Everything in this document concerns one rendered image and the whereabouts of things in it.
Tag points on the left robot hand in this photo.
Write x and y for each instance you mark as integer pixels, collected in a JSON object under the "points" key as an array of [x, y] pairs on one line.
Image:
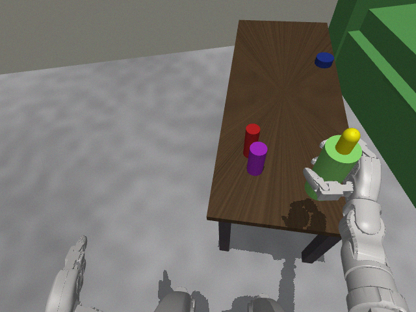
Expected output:
{"points": [[64, 293]]}

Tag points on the right robot arm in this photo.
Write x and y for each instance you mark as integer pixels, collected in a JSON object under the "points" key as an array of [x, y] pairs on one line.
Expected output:
{"points": [[370, 282]]}

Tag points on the sofa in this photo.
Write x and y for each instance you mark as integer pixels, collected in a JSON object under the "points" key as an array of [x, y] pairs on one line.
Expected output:
{"points": [[374, 47]]}

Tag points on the right robot hand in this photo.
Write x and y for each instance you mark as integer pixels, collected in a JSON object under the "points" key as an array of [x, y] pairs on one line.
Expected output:
{"points": [[363, 181]]}

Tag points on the coffee table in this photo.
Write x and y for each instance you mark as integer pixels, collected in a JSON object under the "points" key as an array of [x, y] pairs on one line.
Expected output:
{"points": [[275, 84]]}

